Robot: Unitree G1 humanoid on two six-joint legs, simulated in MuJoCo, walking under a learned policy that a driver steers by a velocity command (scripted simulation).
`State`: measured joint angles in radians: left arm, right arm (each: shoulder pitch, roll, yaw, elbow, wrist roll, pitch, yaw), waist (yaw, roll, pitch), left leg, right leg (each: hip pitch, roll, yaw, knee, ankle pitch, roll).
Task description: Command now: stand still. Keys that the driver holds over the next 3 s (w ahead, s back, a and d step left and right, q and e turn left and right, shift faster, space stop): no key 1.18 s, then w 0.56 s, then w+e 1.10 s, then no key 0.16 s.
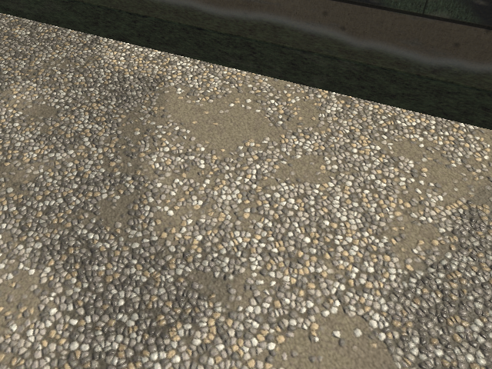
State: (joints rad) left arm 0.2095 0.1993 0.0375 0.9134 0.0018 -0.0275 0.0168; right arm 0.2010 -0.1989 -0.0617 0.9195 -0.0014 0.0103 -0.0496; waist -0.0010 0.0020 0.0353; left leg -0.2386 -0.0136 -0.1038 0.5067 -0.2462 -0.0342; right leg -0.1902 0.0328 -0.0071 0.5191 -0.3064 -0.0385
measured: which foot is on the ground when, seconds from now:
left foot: down 0.00-1.00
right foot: down 0.00-1.00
